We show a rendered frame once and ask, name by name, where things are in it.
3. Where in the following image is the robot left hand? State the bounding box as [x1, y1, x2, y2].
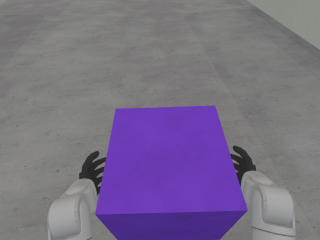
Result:
[79, 151, 106, 195]

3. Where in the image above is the robot right hand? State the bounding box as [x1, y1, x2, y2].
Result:
[230, 145, 256, 186]

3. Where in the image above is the robot left forearm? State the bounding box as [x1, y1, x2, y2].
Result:
[47, 178, 98, 240]

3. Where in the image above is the robot right forearm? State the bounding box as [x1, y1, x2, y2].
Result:
[240, 170, 296, 240]

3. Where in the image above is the carton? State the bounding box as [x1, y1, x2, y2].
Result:
[95, 105, 248, 240]

